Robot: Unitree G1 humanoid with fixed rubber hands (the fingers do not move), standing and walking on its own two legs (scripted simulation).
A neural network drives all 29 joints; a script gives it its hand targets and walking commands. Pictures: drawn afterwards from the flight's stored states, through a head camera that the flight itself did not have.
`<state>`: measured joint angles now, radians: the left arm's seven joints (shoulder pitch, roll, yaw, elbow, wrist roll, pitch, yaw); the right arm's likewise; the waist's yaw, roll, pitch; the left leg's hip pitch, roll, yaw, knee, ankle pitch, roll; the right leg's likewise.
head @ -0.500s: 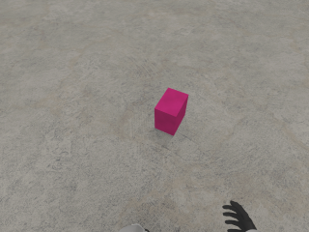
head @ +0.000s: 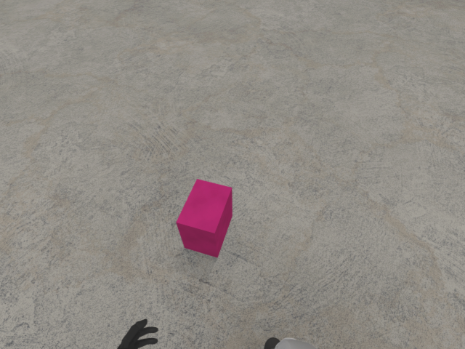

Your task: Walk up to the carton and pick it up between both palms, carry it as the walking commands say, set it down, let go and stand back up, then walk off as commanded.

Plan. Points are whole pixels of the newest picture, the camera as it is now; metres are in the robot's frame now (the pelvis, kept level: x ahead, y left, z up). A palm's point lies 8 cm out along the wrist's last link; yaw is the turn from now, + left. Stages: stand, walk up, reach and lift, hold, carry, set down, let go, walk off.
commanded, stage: walk up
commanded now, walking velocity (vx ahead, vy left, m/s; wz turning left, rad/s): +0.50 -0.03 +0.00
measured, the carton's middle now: (207, 218) +0.71 +0.07 -0.63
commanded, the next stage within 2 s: none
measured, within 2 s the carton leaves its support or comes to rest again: neither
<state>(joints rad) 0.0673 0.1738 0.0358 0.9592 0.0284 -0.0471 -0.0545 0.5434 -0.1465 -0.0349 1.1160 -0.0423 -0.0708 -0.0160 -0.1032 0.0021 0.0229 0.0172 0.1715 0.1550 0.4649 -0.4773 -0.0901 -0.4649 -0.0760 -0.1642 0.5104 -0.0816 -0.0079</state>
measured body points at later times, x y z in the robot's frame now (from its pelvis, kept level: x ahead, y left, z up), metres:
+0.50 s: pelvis +0.21 +0.04 +0.01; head +0.23 +0.05 +0.46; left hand +0.09 +0.25 -0.14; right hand +0.36 -0.18 -0.12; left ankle +0.30 +0.16 -0.72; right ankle +0.11 -0.12 -0.72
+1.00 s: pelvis +0.31 +0.02 +0.02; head +0.32 +0.02 +0.47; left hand +0.37 +0.25 -0.14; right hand +0.26 -0.19 -0.14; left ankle +0.31 +0.16 -0.72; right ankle +0.36 -0.11 -0.72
